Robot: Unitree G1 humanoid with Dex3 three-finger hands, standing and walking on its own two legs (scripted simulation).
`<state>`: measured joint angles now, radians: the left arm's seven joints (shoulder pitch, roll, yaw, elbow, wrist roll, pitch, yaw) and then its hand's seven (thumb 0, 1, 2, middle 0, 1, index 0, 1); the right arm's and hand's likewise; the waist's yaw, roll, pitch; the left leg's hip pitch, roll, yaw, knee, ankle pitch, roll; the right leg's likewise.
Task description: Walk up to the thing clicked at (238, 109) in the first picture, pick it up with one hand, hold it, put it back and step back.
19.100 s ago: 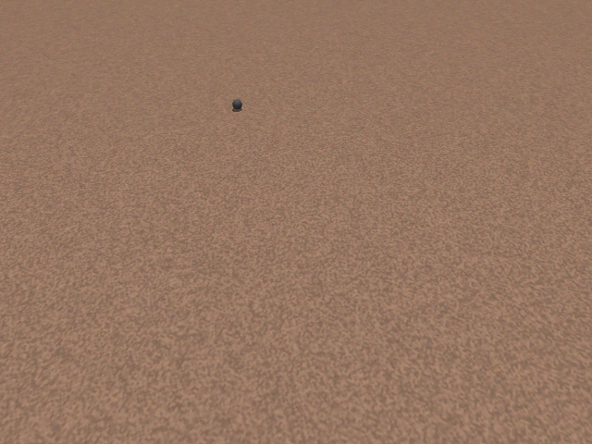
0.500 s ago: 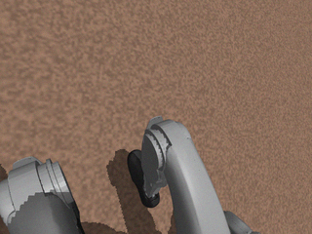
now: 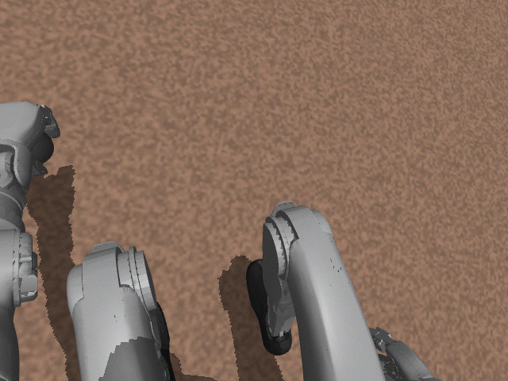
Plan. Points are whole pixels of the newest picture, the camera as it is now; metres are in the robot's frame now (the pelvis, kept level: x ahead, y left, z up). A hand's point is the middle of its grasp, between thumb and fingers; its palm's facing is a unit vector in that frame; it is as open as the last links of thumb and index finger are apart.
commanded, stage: settle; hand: left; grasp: from above
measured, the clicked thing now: (31, 146) +0.50 +0.29 -0.18
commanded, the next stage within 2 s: lift in 0.12 s
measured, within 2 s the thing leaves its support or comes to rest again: neither
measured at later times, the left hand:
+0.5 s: hand out of the picture +0.46 +0.29 -0.10, palm faces -0.48 -0.09 -0.87, open 8.0 cm
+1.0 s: hand out of the picture +0.40 +0.30 +0.07, palm faces -0.43 -0.11 -0.90, open 8.0 cm
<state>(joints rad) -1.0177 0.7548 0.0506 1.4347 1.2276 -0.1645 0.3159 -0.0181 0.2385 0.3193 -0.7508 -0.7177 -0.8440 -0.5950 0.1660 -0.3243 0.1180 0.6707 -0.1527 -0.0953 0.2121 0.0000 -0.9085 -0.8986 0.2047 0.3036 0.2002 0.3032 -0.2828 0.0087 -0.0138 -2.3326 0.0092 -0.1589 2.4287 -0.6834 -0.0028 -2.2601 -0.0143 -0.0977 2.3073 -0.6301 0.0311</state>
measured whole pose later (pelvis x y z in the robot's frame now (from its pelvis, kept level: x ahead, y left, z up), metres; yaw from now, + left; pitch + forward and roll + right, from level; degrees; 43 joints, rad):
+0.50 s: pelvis +0.00 +0.00 +0.04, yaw +2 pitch +36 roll -8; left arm -0.94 0.68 0.03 1.26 1.16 -0.11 0.17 -0.02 0.22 0.37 -0.75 -0.71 -0.83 -0.62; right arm 0.23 -0.30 0.05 0.68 -0.09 0.01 0.13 0.00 -0.91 -0.90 0.21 0.30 0.20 0.30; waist -0.23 0.05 -0.11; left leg -2.26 0.01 -0.11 2.29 -0.67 0.01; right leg -2.19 -0.03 -0.06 2.20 -0.63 0.03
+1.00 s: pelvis +0.00 +0.01 +0.16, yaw +6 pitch +32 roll -5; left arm -0.60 0.55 -0.06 0.83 1.02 -0.05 0.07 -0.03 0.23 0.39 -0.73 -0.72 -0.81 -0.64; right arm 0.16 -0.27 -0.02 0.64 0.00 0.05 0.03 0.00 -0.91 -0.90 0.21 0.30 0.20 0.30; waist -0.11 0.06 -0.19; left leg -1.83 0.02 -0.06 1.92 -0.65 0.01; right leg -1.79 -0.03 -0.04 1.85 -0.61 0.04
